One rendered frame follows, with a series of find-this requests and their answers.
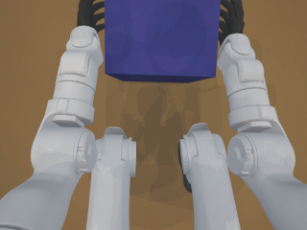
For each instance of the robot left forearm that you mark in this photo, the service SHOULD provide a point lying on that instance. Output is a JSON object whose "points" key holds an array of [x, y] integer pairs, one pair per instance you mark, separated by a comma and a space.
{"points": [[72, 103]]}

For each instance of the robot right forearm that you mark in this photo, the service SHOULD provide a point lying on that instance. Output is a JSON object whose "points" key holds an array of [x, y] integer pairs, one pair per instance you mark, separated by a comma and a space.
{"points": [[246, 89]]}

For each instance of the right robot thigh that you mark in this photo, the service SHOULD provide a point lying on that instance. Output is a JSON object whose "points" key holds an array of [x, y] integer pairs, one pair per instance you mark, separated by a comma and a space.
{"points": [[213, 198]]}

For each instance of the right robot hand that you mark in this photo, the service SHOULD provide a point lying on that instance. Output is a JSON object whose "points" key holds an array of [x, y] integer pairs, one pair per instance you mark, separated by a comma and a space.
{"points": [[233, 18]]}

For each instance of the left robot shin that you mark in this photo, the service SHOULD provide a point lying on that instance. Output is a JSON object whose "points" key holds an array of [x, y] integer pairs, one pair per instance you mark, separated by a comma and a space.
{"points": [[112, 130]]}

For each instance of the robot right upper arm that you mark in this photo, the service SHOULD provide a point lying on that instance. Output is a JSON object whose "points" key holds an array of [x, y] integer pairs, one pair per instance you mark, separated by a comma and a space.
{"points": [[266, 161]]}

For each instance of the left robot hand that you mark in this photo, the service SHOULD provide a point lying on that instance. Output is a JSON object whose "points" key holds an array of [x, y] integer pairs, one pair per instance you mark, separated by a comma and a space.
{"points": [[86, 16]]}

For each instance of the carton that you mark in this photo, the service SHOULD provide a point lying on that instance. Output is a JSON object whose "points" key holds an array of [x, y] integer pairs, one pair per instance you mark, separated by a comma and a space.
{"points": [[162, 40]]}

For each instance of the robot left upper arm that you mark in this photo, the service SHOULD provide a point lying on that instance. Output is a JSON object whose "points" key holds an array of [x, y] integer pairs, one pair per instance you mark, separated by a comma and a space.
{"points": [[61, 155]]}

